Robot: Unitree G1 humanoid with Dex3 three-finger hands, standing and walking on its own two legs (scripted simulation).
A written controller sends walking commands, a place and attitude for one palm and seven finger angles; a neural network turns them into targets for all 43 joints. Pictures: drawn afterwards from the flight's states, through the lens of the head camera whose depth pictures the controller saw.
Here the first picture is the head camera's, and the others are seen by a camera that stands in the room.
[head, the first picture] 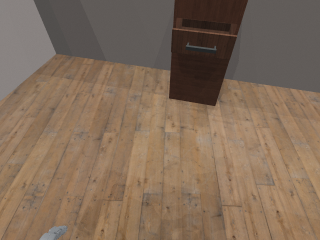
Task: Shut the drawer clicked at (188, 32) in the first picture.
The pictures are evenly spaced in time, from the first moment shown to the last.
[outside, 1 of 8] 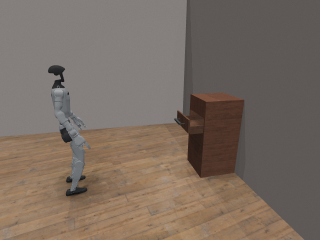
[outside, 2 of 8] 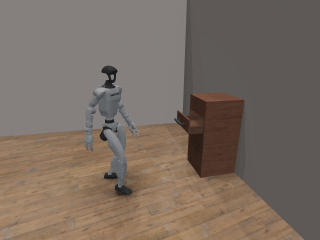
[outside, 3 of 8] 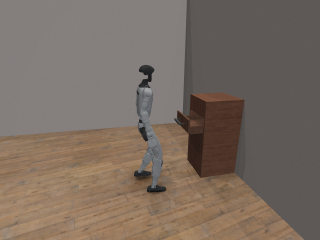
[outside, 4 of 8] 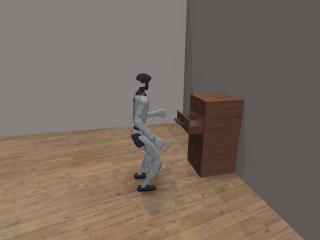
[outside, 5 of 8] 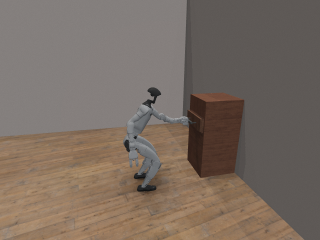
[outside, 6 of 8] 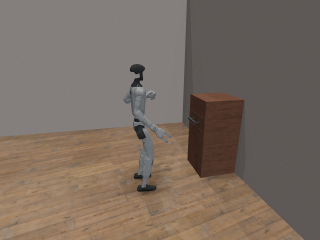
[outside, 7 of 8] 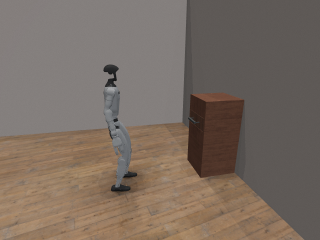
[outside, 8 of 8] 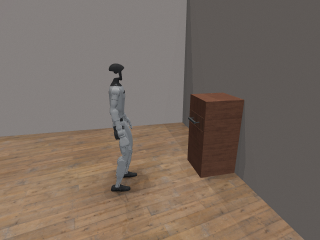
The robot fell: no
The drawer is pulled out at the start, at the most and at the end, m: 0.18 0.18 0.00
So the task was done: yes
